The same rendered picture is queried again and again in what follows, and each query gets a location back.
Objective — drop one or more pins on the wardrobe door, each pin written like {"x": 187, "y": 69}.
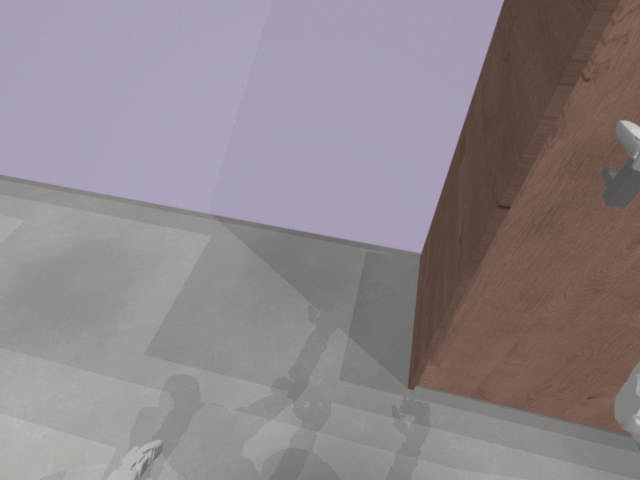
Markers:
{"x": 550, "y": 322}

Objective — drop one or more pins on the handle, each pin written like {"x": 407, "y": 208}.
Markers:
{"x": 621, "y": 187}

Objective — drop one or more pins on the robot right upper arm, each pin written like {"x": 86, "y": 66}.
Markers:
{"x": 627, "y": 405}

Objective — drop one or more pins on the robot right hand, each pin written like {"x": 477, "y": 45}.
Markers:
{"x": 628, "y": 135}

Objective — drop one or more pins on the robot left hand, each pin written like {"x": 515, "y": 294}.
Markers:
{"x": 136, "y": 462}

